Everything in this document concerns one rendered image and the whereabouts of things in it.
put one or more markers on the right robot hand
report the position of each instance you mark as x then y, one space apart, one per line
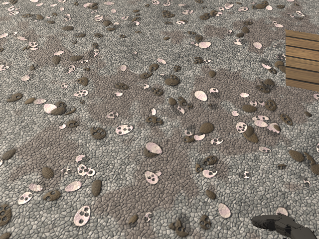
283 225

